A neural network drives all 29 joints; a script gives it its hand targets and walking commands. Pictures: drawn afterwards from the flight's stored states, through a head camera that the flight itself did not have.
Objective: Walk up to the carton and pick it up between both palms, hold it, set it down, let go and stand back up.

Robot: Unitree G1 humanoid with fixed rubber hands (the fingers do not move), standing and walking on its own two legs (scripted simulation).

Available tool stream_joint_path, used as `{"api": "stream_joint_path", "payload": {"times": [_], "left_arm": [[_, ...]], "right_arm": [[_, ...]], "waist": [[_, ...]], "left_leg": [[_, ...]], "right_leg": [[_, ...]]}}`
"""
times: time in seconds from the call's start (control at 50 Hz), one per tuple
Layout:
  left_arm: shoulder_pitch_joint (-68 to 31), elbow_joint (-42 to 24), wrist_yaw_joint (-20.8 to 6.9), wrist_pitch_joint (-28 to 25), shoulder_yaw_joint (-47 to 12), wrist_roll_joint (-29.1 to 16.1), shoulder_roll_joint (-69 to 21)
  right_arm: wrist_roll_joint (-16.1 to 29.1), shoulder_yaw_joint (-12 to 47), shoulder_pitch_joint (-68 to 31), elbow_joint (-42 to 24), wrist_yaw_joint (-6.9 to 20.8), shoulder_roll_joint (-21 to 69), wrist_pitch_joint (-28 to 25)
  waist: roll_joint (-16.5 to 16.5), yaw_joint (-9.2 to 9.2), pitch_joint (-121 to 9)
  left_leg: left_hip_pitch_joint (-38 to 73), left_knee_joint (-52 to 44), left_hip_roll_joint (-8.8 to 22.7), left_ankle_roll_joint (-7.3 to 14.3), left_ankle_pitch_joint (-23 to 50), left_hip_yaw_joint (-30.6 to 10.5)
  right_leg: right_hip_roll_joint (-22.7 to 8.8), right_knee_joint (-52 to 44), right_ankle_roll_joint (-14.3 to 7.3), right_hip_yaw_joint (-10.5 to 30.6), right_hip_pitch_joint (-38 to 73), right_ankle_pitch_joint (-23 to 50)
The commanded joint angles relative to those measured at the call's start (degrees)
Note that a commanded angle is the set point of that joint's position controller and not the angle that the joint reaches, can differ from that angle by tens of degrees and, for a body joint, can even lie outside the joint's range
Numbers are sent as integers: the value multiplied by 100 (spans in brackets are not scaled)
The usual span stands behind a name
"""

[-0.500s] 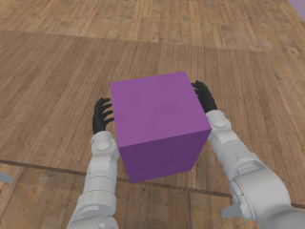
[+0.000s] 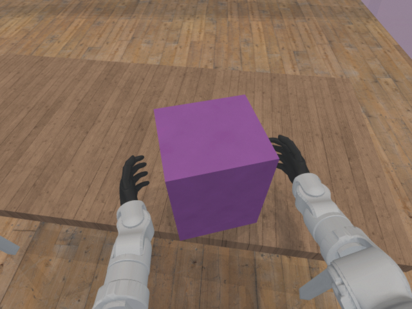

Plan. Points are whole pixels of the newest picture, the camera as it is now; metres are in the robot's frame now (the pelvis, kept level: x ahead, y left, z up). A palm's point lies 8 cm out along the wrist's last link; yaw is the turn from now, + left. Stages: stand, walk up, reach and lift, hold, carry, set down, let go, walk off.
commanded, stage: set down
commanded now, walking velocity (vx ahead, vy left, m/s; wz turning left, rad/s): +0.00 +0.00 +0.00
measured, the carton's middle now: (210, 172) +0.40 +0.04 +0.01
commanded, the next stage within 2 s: none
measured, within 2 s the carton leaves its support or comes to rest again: neither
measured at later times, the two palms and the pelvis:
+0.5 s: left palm (123, 216) +0.28 +0.20 +0.01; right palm (318, 203) +0.35 -0.20 -0.01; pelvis +0.02 +0.00 +0.00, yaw +0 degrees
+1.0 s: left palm (114, 261) +0.19 +0.19 +0.01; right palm (343, 239) +0.26 -0.22 +0.02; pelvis -0.02 +0.01 +0.00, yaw +1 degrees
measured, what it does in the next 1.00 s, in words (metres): stands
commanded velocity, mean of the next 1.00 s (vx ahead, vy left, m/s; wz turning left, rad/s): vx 0.00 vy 0.00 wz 0.00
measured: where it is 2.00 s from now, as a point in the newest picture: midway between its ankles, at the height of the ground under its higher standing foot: outside the picture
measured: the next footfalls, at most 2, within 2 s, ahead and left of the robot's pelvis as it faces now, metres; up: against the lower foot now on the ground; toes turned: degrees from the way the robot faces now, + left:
none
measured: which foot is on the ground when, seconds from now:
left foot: down 0.00-1.00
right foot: down 0.00-1.00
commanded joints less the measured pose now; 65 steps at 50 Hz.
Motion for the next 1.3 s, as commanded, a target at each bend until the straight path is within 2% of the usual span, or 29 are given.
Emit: {"api": "stream_joint_path", "payload": {"times": [0.0, 0.1, 0.18, 0.24, 0.3, 0.34, 0.38, 0.42, 0.48, 0.54, 0.6, 0.64, 0.68, 0.72, 0.76, 0.78, 0.86, 0.9, 0.94, 0.98, 1.04, 1.1, 1.16, 1.22, 1.28], "left_arm": [[-1782, -672, 316, -296, -1137, -856, 575], [-1401, -780, 366, 11, -1187, -800, 515], [-934, -1371, 361, 3, -1394, -758, 379], [-142, -1856, 269, -82, -1491, -682, 265], [781, -2546, 107, -142, -1521, -576, 119], [1283, -2841, -11, -180, -1519, -529, 84], [1577, -2997, -102, -251, -1530, -540, 65], [1884, -3188, -154, -339, -1712, -603, -34], [2249, -3588, -176, -506, -2020, -758, -90], [2190, -3859, -83, -639, -2214, -944, 46], [1617, -3779, 95, -618, -2279, -1113, 254], [1363, -3655, 237, -503, -2359, -1222, 330], [1370, -3490, 339, -300, -2423, -1230, 303], [1398, -3305, 400, -55, -2374, -1132, 296], [1428, -3338, 422, 188, -2345, -1024, 285], [1424, -3444, 440, 299, -2381, -977, 250], [1618, -4232, 601, 499, -2730, -818, 75], [1752, -4642, 673, 489, -2954, -748, 8], [1975, -4829, 704, 468, -3079, -699, -40], [2365, -4787, 694, 487, -3103, -644, -99], [2797, -4360, 604, 606, -2996, -594, -117], [2974, -4062, 511, 691, -2833, -609, -67], [3047, -4068, 452, 608, -2713, -693, 40], [3143, -4206, 422, 445, -2730, -779, 143], [3269, -4267, 387, 284, -2704, -780, 268]], "right_arm": [[-34, -675, -2025, -769, 188, -972, -210], [18, -643, -1472, -449, 308, -1070, -10], [149, -681, -934, -590, 418, -1268, -151], [357, -531, -225, -906, 462, -1404, -415], [552, -342, 551, -1436, 451, -1608, -757], [621, -205, 892, -1808, 433, -1731, -1013], [646, -144, 1062, -2147, 437, -1754, -1249], [658, -236, 1338, -2350, 483, -1810, -1432], [676, -451, 1838, -2672, 615, -1845, -1596], [591, -724, 1988, -2868, 796, -1888, -1580], [464, -945, 1716, -2929, 961, -1811, -1344], [426, -1015, 1593, -3043, 1059, -1719, -1091], [404, -1077, 1710, -3021, 1136, -1687, -840], [407, -1079, 1898, -2843, 1186, -1673, -585], [465, -1073, 2103, -2593, 1222, -1712, -355], [482, -1109, 2172, -2462, 1253, -1737, -263], [491, -1476, 2422, -2330, 1436, -1886, -154], [493, -1671, 2570, -2320, 1540, -2012, -190], [511, -1764, 2744, -2335, 1617, -2085, -255], [511, -1782, 2983, -2404, 1665, -2147, -331], [473, -1751, 3182, -2527, 1664, -2190, -407], [434, -1703, 3315, -2853, 1614, -2213, -460], [435, -1621, 3456, -3440, 1543, -2177, -562], [448, -1594, 3629, -3921, 1470, -2140, -709], [462, -1553, 3951, -3990, 1384, -2070, -800]], "waist": [[-749, 273, -1947], [-742, 242, -1683], [-545, 84, -1922], [-441, -57, -2346], [-529, -250, -2723], [-636, -365, -2572], [-713, -387, -2512], [-723, -487, -2561], [-820, -667, -2704], [-874, -729, -2586], [-916, -677, -1885], [-1017, -572, -1439], [-1128, -522, -1203], [-1226, -499, -1007], [-1304, -540, -820], [-1225, -582, -740], [-457, -749, -736], [-215, -878, -891], [-118, -962, -1010], [-175, -979, -1044], [-420, -955, -871], [-741, -841, -719], [-1026, -701, -783], [-1118, -638, -1005], [-1082, -638, -1173]], "left_leg": [[-640, 20, -465, 415, -647, 578], [-414, 0, -489, 425, -659, 475], [41, 20, -457, 396, 46, 406], [447, 188, -491, 346, 1357, 407], [502, 305, -573, 294, 2666, 334], [181, 248, -626, 314, 2975, 234], [-50, 124, -644, 338, 2858, 168], [79, 47, -637, 337, 2734, 104], [500, 91, -592, 357, 2574, 41], [718, 145, -510, 412, 1933, 20], [343, 74, -444, 484, 549, 18], [-117, 28, -450, 521, -475, -5], [-268, 41, -473, 531, -973, -13], [-313, 86, -541, 542, -1119, -6], [-35, 215, -640, 535, -998, -38], [74, 219, -653, 521, -991, -65], [130, -95, -466, 437, -1315, -241], [343, -121, -387, 402, -1425, -363], [535, -103, -347, 390, -1421, -426], [687, -60, -345, 408, -1270, -428], [741, -16, -394, 483, -1106, -362], [648, -15, -421, 562, -959, -274], [560, 24, -445, 611, -689, -162], [608, 107, -458, 602, -251, -59], [683, 185, -484, 557, 208, 51]], "right_leg": [[-187, -278, 183, 450, 913, -1526], [-203, -302, 165, 465, 932, -1510], [-154, -252, 144, 315, 1140, -599], [-98, -79, 168, 183, 1744, 1171], [-94, 240, 294, 152, 2734, 3677], [-162, 464, 451, 178, 3081, 4943], [-262, 573, 563, 186, 3185, 5426], [-301, 494, 562, 160, 3072, 5315], [-254, 210, 436, 105, 2693, 4358], [-215, -102, 253, 81, 1934, 2456], [-321, -406, 130, 260, 949, -245], [-464, -502, 84, 507, 622, -1688], [-568, -541, 73, 673, 563, -2355], [-672, -580, 88, 810, 612, -2683], [-797, -658, 39, 900, 424, -2799], [-808, -662, 12, 892, 365, -2757], [-544, -380, -49, 567, 668, -1971], [-443, -254, -98, 390, 605, -1630], [-387, -187, -119, 284, 532, -1369], [-383, -198, -116, 244, 493, -1224], [-442, -289, -76, 263, 431, -1239], [-509, -351, 13, 321, 545, -1273], [-556, -353, 98, 382, 777, -1179], [-539, -278, 143, 346, 921, -735], [-528, -188, 171, 311, 1071, -144]]}}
